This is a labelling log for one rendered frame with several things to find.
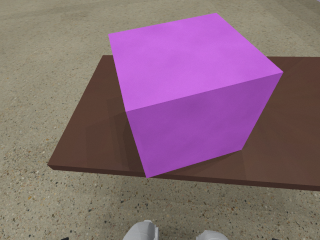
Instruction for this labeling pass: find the table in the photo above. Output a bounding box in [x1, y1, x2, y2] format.
[47, 55, 320, 192]

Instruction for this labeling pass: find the robot left thigh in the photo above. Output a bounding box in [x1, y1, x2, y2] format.
[123, 221, 160, 240]

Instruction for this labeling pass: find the robot right thigh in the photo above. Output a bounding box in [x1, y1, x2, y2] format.
[196, 230, 229, 240]

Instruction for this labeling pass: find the carton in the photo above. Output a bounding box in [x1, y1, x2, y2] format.
[108, 13, 283, 178]

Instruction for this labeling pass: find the robot thigh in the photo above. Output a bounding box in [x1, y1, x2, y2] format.
[123, 221, 160, 240]
[196, 230, 229, 240]

